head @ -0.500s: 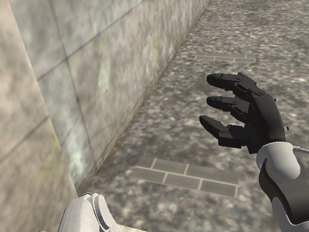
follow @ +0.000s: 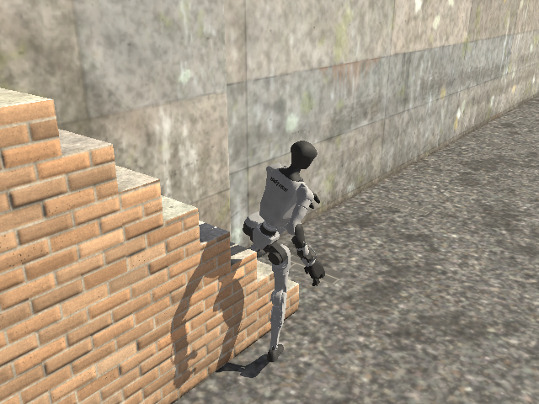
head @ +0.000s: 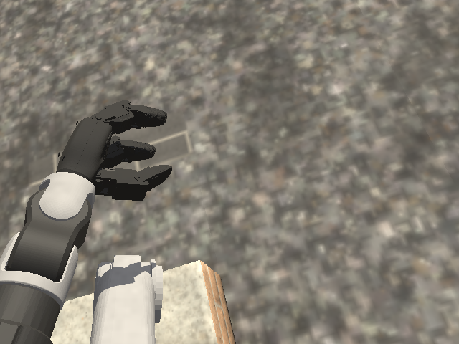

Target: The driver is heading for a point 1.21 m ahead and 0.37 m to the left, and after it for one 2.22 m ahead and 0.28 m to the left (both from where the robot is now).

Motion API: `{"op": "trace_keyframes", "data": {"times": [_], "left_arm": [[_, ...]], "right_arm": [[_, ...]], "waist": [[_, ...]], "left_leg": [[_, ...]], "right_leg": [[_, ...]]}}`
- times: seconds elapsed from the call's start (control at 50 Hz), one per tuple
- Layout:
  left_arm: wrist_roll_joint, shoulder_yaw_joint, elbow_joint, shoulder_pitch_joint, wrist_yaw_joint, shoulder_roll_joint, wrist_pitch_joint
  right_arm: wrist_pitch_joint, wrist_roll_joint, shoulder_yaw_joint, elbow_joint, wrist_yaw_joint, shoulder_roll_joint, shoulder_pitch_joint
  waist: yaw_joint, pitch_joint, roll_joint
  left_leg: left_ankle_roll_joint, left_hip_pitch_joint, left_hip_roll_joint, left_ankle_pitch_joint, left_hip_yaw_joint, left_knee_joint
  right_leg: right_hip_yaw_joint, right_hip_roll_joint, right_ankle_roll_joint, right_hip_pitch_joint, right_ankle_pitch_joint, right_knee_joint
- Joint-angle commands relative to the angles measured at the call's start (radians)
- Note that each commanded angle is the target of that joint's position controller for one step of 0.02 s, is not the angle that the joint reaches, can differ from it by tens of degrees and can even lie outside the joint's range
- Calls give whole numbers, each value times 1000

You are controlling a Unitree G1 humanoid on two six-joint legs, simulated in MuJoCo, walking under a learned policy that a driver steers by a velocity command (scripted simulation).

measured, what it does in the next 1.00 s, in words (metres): goes down, turning left: right foot 0.43 m lower, then left foot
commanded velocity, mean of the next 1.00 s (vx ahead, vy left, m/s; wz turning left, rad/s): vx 0.05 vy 0.00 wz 0.50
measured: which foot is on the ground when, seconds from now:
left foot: up 0.00-0.28, down 0.30-0.50, up 0.52-0.92, down 0.94-1.00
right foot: up 0.00-0.02, down 0.04-0.24, up 0.26-0.48, down 0.50-0.94, up 0.96-1.00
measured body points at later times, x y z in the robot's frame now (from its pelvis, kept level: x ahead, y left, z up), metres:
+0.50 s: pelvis +0.09 -0.37 -0.20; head +0.16 -0.42 +0.25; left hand +0.18 -0.12 -0.28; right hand +0.26 -0.61 -0.36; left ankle +0.20 -0.20 -0.83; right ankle +0.21 -0.57 -0.82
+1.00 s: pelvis +0.06 -0.49 -0.14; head +0.04 -0.44 +0.31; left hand +0.00 -0.16 -0.25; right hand +0.35 -0.56 -0.21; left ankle -0.02 -0.44 -0.84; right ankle +0.20 -0.60 -0.80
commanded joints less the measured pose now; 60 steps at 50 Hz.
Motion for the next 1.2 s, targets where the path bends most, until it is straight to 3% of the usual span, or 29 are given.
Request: {"op": "trace_keyframes", "data": {"times": [0.02,0.04,0.08,0.1,0.14,0.16,0.18,0.22,0.24,0.26,0.28,0.3,0.32,0.34,0.36,0.38,0.42,0.48,0.52,0.54,0.56,0.6,0.66,0.78,0.92,0.96,0.98,1.08,1.2], "left_arm": [[-12,-9,318,525,-26,-38,49],[-49,10,367,662,-22,-52,42],[-7,96,390,635,-64,98,8],[4,134,413,695,-78,40,-2],[-18,77,377,524,-51,-154,0],[-41,51,314,503,10,-200,-34],[-65,91,305,520,61,-135,-78],[-65,212,157,178,135,171,-71],[-13,245,136,153,173,257,-52],[19,164,52,-47,181,144,-66],[50,53,-159,-361,173,-100,-123],[115,0,-270,-582,151,-367,-185],[-1,18,-218,-2,108,-492,-186],[-28,45,-10,536,70,-340,-197],[-79,87,43,791,58,-135,-172],[-83,103,66,794,82,-22,-116],[-24,113,70,771,103,-7,-21],[28,135,198,881,103,-30,-39],[76,120,313,1001,66,-87,-88],[51,106,229,782,34,-34,-133],[81,121,168,741,23,36,-131],[62,131,128,531,65,59,-69],[75,109,138,569,157,-45,-75],[62,162,164,772,225,9,-125],[25,220,170,651,164,28,-93],[65,192,126,618,139,-143,-83],[58,199,30,471,135,-105,-125],[72,235,87,509,121,-3,-170],[2,206,72,448,77,-68,-229]], "right_arm": [[22,-13,66,-104,-37,201,-229],[-6,62,76,-199,-50,249,-418],[7,140,99,-182,-19,300,-207],[14,88,75,-89,4,288,-112],[-4,88,79,22,12,296,21],[-8,127,86,23,32,196,-48],[2,42,91,-11,73,205,-124],[-3,-102,-9,156,115,-97,332],[9,-15,-80,262,114,-189,580],[14,30,-38,377,98,-118,684],[-32,59,57,536,96,109,783],[-133,44,133,677,99,344,953],[-198,-111,200,450,118,427,545],[-126,-64,161,246,122,367,252],[-45,-2,73,77,92,2,-130],[36,8,39,-39,74,-193,-514],[92,27,46,-4,35,-139,-551],[116,41,19,72,16,-8,-332],[143,4,44,56,52,248,-299],[116,14,53,57,84,333,-118],[113,33,73,-23,88,339,-261],[161,10,53,7,53,220,-220],[229,18,2,18,69,47,-262],[210,38,48,-101,128,135,-444],[236,68,-2,25,153,79,-106],[202,48,-16,59,148,-22,-44],[151,8,-34,-2,171,-101,-95],[126,56,-10,-25,131,21,-285],[110,51,-9,30,120,32,-164]], "waist": [[262,3,-355],[393,40,-248],[275,-151,-340],[293,-185,-368],[237,-125,-420],[269,-64,-256],[309,-87,-242],[18,-228,-338],[-115,-360,25],[-143,-411,610],[-211,-195,877],[-215,46,858],[244,-211,526],[360,-565,-49],[564,-493,-240],[658,-334,-306],[589,-168,-141],[453,-274,103],[424,-99,-281],[225,-44,-358],[277,-28,-213],[171,-35,-83],[243,-142,23],[357,-245,119],[240,-249,63],[301,-56,466],[256,-158,454],[352,-255,217],[304,-258,332]], "left_leg": [[-108,-792,-63,-325,113,472],[-71,-682,-2,-149,179,390],[-13,-193,77,394,479,261],[36,-97,121,451,398,407],[87,-331,120,411,291,334],[138,-67,54,656,333,-241],[162,288,50,785,490,-510],[241,1521,-11,686,484,-1097],[255,1895,133,1012,188,-1272],[243,1603,305,1526,53,-1480],[231,1362,264,1545,219,-1802],[241,1529,207,1426,266,-1734],[418,2065,571,1678,-189,-1239],[546,1987,693,1455,-360,-1345],[518,1504,764,737,-487,-1756],[457,917,786,236,-565,-1959],[262,219,533,90,-185,-1868],[149,519,391,5,83,-1267],[120,375,202,-82,160,-410],[148,325,121,-8,-166,-190],[167,212,118,66,-254,-65],[127,219,168,363,-89,-21],[31,564,194,550,-14,-99],[104,626,317,500,-28,-695],[233,1315,250,333,225,-1511],[435,1378,463,621,-444,-1671],[620,1304,605,627,-805,-1963],[405,1232,412,256,-439,-1865],[388,1310,350,314,-309,-1865]], "right_leg": [[-333,122,153,564,1018,45],[-331,195,325,269,987,38],[-490,234,381,-141,678,-220],[-493,235,328,-36,839,-213],[-573,240,329,285,969,-231],[-708,341,490,115,1073,-267],[-575,247,583,-21,1334,-398],[-631,402,994,-629,1963,-134],[-588,414,918,-707,932,507],[-498,367,698,-288,-536,1244],[-412,362,575,-358,-1102,1680],[-292,394,451,-991,-1578,2141],[88,381,327,-1494,-1367,2211],[110,337,202,-1242,-910,2060],[65,254,151,-973,-729,1684],[-62,127,264,-585,-471,1383],[-276,155,349,21,-205,952],[-502,222,332,46,-38,518],[-200,247,136,-124,-78,184],[288,15,1,-322,484,-80],[643,-146,-38,-451,-124,-413],[396,-80,68,-362,-648,-386],[-32,4,120,-359,-284,-163],[-282,-43,92,43,65,-130],[-558,-18,151,-263,-237,-51],[-593,180,274,-837,-480,665],[-374,249,275,-895,-509,745],[-338,260,259,-617,37,565],[-397,325,241,-403,41,53]]}}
